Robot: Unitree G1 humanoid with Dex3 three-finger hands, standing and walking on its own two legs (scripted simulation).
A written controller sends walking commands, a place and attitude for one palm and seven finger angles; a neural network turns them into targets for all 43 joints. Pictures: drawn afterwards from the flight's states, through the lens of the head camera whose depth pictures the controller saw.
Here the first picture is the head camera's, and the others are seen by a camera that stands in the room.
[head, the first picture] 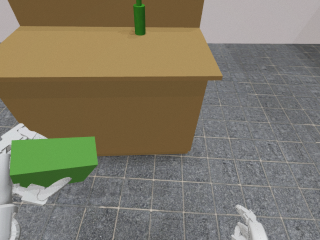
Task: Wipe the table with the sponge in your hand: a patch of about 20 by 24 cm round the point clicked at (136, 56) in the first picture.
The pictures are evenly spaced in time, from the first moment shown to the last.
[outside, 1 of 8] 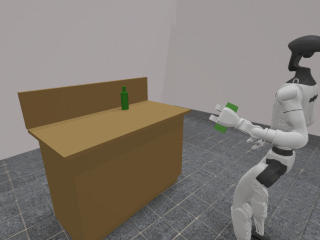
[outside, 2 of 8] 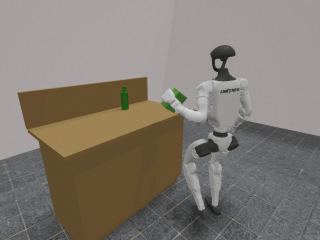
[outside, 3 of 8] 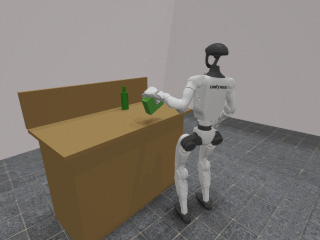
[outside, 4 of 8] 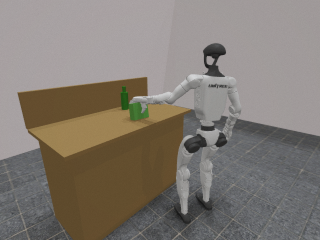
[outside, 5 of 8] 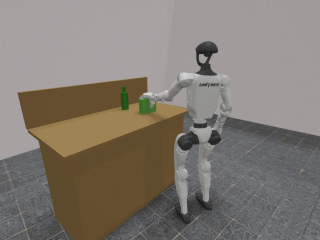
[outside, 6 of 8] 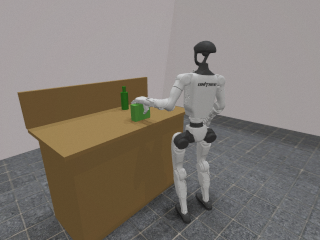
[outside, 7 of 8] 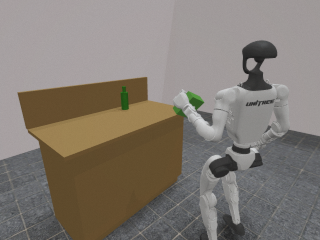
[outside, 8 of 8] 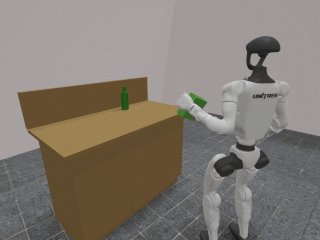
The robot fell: no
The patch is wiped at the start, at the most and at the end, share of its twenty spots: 0.00 0.90 0.90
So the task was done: yes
